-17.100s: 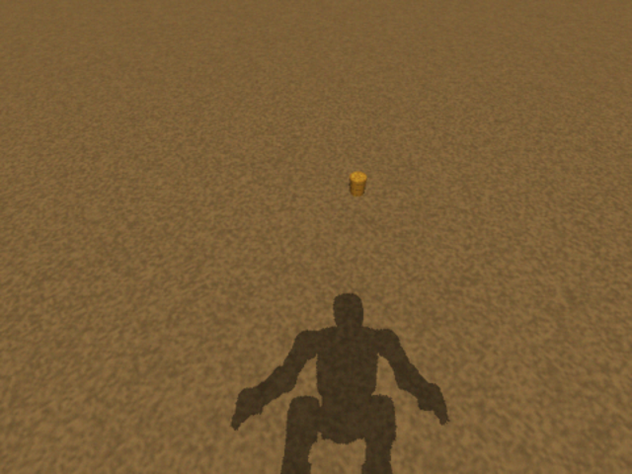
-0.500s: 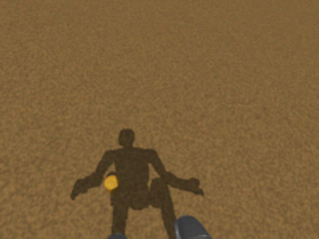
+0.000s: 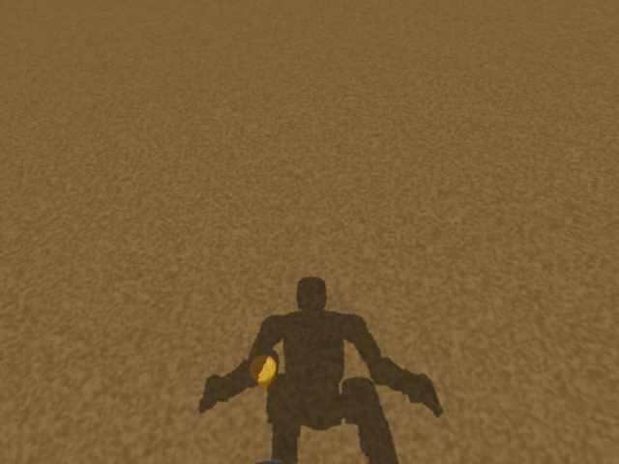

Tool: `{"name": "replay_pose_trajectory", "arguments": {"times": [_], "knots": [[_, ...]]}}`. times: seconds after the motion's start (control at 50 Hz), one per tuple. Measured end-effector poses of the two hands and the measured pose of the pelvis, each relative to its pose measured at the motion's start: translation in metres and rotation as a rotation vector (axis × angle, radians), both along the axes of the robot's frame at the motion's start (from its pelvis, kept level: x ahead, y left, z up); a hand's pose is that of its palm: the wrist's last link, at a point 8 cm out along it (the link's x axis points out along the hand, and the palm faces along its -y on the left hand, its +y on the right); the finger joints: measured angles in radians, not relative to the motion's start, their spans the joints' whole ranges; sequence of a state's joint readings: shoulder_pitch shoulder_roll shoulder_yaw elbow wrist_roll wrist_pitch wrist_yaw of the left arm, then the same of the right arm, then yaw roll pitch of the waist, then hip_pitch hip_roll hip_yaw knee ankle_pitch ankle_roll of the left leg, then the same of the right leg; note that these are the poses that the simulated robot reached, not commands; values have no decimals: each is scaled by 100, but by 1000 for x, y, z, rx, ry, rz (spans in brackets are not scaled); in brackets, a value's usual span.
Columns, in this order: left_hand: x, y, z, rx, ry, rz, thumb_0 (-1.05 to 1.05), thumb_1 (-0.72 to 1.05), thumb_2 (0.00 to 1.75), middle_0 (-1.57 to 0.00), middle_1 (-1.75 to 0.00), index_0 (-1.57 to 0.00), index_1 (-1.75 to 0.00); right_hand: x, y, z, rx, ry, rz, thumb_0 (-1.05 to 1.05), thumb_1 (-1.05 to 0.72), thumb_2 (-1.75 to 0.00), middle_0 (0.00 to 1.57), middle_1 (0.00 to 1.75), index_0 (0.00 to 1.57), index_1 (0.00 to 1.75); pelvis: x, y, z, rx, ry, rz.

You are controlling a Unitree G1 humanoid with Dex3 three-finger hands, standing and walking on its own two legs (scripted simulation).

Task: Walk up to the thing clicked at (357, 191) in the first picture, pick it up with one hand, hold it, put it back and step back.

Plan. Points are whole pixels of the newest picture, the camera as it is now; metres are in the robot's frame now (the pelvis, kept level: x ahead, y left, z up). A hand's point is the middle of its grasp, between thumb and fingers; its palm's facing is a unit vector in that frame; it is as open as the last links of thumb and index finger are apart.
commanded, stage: walk up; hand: left
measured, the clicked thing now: (264, 374) +0.51 +0.22 -0.70
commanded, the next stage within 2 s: stand in 0.52 s
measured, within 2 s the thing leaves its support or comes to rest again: neither
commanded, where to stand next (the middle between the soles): +0.12 -0.02 m, yaw -1 degrees
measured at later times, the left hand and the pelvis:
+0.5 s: hand out of the picture +0.10 +0.26 -0.18, palm faces -0.09 -0.95 -0.30, open 7.4 cm; pelvis +0.00 -0.01 -0.01, yaw -3 degrees
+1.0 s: hand out of the picture +0.13 +0.23 -0.12, palm faces -0.06 -0.93 -0.37, open 7.4 cm; pelvis +0.01 -0.03 +0.02, yaw -2 degrees
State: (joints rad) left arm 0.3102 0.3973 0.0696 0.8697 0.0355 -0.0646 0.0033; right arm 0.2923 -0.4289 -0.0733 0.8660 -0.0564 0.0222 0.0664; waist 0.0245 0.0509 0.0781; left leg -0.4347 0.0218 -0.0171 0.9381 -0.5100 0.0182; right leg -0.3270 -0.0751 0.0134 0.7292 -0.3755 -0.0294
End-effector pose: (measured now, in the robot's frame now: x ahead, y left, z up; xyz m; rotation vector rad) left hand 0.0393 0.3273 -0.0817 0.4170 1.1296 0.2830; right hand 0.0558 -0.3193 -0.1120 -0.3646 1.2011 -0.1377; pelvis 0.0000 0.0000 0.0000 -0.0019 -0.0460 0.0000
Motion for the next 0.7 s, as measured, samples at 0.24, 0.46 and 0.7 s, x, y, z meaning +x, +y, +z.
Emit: {"name": "replay_pose_trajectory", "arguments": {"times": [0.24,0.46,0.7], "knots": [[27,63,-28,-32,100,14,1,91,90,-20,-30,-20,-30,-12,14,46,-222,-68,-69,0,-90,-89,21,31,20,30,11,31,-1,9,-22,-29],[62,-9,-60,-168,59,-71,0,91,90,-20,-30,-20,-30,-49,-45,72,-328,3,-106,0,-89,-89,21,31,20,30,0,-1,-7,-12,-14,-47],[48,-51,-38,-115,68,-75,1,90,90,-21,-30,-21,-30,-11,-17,3,-57,-56,-131,0,-90,-89,20,30,20,30,6,-19,-6,-1,-22,-55]]}}
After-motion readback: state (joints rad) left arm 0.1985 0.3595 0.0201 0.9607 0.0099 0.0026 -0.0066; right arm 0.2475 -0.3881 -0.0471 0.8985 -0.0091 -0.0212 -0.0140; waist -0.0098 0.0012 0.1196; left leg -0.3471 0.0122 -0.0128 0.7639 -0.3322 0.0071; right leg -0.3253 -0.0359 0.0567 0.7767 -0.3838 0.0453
